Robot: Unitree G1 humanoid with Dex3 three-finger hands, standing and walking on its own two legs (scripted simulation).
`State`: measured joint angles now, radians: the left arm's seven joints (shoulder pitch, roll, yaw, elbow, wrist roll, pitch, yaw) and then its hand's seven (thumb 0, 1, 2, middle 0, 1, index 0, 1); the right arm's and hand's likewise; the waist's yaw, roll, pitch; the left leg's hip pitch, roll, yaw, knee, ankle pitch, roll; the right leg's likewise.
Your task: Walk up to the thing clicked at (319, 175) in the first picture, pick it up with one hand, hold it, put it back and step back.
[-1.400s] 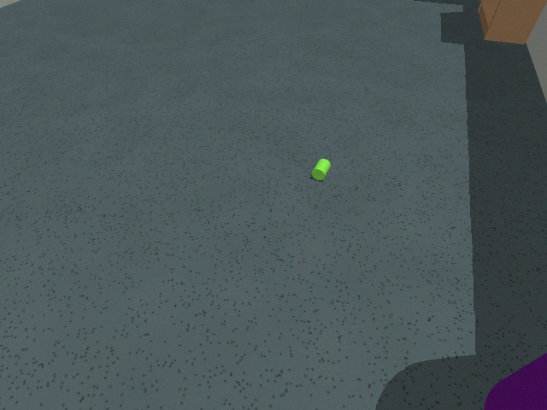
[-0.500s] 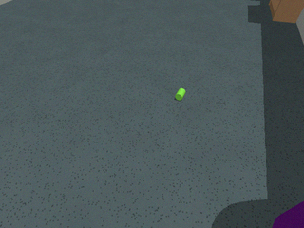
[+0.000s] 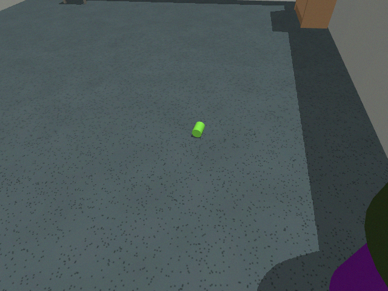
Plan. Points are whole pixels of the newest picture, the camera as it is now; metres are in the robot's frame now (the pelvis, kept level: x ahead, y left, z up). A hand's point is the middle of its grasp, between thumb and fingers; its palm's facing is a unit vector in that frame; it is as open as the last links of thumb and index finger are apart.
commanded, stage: walk up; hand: left
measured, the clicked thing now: (198, 129) +1.41 +0.02 -0.73
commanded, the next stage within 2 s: none
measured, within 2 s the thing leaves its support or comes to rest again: neither
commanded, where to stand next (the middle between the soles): +1.00 -0.15 m, yaw -11 degrees
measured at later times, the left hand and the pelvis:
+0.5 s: hand (111, 269) +0.24 +0.24 -0.16, palm faces -0.10 -0.94 -0.32, open 7.4 cm; pelvis +0.21 -0.03 -0.01, yaw -6 degrees
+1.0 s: hand (161, 150) +0.61 +0.14 -0.12, palm faces -0.20 -0.90 -0.39, open 7.4 cm; pelvis +0.43 -0.10 -0.01, yaw -11 degrees
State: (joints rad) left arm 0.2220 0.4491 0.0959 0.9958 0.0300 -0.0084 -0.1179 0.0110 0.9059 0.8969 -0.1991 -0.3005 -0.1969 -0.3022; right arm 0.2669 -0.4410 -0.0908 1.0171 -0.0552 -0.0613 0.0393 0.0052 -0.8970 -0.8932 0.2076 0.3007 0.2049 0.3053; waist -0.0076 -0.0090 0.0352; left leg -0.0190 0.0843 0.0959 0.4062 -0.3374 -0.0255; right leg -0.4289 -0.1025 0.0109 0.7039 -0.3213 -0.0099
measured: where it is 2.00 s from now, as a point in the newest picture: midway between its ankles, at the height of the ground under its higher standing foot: (223, 198)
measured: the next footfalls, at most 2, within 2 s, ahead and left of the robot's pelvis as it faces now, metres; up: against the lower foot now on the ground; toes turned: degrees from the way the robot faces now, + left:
right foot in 0.04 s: +0.15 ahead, -0.17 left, +0.00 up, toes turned -6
left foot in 0.48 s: +0.34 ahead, +0.09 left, +0.00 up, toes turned -1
